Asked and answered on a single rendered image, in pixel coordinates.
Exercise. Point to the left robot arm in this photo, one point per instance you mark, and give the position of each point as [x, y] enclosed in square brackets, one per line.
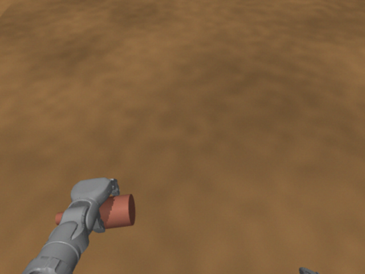
[67, 241]

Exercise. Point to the left robot hand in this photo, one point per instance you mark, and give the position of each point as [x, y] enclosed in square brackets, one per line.
[97, 189]

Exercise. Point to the bottle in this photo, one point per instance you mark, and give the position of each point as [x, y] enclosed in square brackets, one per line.
[116, 211]

